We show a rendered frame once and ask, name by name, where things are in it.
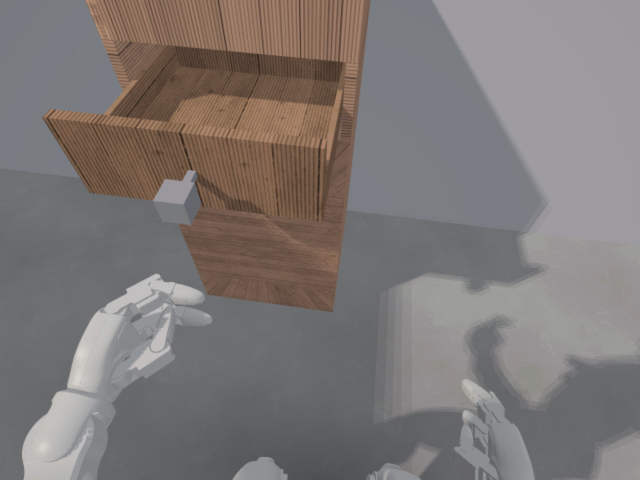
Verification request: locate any robot left hand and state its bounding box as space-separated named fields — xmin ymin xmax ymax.
xmin=67 ymin=274 xmax=212 ymax=403

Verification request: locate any drawer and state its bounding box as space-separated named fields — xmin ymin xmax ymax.
xmin=42 ymin=45 xmax=346 ymax=221

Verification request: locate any robot right hand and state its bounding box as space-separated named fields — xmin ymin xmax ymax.
xmin=454 ymin=379 xmax=535 ymax=480

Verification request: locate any right robot shin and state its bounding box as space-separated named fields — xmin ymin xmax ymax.
xmin=378 ymin=463 xmax=400 ymax=472

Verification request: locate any cabinet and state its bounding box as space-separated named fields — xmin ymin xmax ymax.
xmin=85 ymin=0 xmax=370 ymax=312

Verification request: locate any robot left forearm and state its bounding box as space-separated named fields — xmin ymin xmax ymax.
xmin=22 ymin=389 xmax=116 ymax=480

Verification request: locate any handle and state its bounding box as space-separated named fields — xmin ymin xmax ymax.
xmin=153 ymin=170 xmax=201 ymax=225

